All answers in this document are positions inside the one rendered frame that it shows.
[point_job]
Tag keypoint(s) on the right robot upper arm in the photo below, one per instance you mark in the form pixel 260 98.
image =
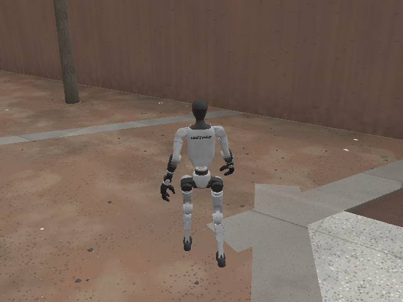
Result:
pixel 223 141

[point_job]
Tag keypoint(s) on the robot left foot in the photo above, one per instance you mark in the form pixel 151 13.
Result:
pixel 187 246

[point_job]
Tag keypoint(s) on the right robot hand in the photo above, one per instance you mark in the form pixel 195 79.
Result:
pixel 231 170

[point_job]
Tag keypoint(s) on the left robot upper arm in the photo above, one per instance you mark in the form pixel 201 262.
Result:
pixel 178 143

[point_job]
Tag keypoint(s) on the robot right forearm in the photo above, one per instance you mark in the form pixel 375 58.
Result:
pixel 229 161

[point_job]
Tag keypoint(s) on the robot left forearm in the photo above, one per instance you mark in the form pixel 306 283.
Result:
pixel 169 172

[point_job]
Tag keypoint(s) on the humanoid robot torso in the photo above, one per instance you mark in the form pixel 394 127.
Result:
pixel 201 151

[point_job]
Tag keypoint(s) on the left robot hand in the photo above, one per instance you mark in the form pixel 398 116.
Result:
pixel 164 193

